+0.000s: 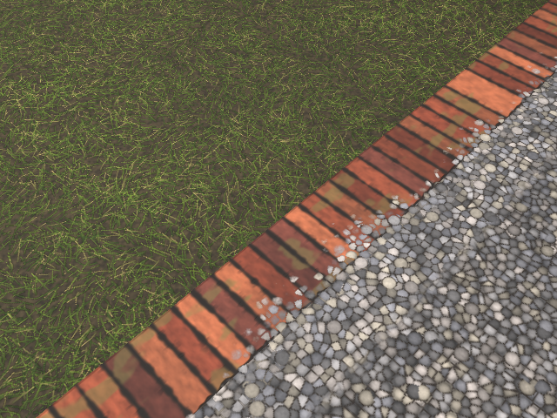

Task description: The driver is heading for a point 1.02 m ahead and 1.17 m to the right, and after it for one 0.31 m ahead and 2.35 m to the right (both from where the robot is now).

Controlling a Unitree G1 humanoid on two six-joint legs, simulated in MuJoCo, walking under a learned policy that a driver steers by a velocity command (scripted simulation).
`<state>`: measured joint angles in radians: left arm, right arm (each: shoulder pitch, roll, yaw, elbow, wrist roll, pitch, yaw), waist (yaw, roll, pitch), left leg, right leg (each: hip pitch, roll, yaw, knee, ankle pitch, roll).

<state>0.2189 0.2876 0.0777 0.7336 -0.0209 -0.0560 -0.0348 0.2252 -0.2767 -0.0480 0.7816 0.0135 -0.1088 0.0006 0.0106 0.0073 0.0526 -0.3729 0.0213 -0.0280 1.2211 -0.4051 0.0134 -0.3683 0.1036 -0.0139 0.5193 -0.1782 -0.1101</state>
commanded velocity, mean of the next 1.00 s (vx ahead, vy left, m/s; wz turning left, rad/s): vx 0.26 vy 0.00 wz -0.58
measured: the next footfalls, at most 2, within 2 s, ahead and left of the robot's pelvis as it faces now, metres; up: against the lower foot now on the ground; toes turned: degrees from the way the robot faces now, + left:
left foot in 0.34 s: +0.40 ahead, +0.12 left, +0.00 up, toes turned -15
right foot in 0.80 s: +0.36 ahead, -0.14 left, +0.00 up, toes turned -32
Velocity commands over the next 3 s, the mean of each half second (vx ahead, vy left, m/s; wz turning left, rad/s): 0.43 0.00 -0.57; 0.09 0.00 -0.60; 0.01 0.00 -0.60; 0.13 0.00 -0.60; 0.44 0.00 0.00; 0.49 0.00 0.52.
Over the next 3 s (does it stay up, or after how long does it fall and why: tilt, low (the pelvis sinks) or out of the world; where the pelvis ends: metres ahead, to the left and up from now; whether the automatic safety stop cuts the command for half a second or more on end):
stays up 0.55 -0.48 -0.02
